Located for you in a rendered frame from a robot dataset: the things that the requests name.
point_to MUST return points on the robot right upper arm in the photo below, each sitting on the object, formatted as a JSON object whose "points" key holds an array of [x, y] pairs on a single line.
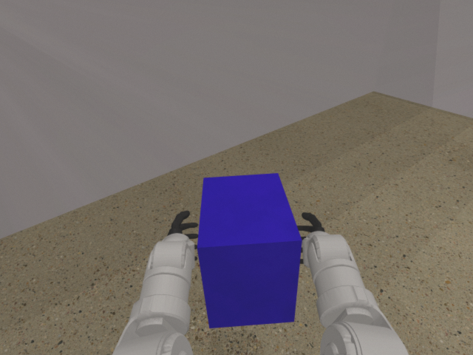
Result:
{"points": [[350, 338]]}

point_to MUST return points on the robot right hand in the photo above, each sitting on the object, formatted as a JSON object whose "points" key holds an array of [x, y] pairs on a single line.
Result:
{"points": [[316, 226]]}

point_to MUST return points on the robot left upper arm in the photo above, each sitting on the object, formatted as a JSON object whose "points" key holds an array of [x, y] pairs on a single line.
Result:
{"points": [[163, 343]]}

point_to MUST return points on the carton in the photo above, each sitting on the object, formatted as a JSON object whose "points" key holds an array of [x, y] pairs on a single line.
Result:
{"points": [[249, 248]]}

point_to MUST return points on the robot right forearm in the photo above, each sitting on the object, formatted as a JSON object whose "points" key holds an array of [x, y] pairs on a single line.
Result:
{"points": [[342, 295]]}

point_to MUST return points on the robot left forearm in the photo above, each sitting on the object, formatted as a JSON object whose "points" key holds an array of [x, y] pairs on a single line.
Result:
{"points": [[163, 304]]}

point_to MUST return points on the robot left hand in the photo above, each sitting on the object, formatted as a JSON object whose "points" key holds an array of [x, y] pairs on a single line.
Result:
{"points": [[177, 227]]}

